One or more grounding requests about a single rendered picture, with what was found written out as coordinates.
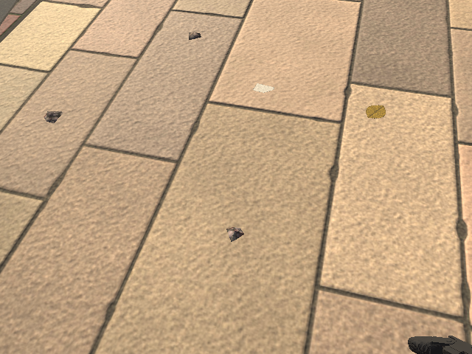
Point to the robot right hand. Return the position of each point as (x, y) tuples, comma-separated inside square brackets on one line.
[(438, 345)]

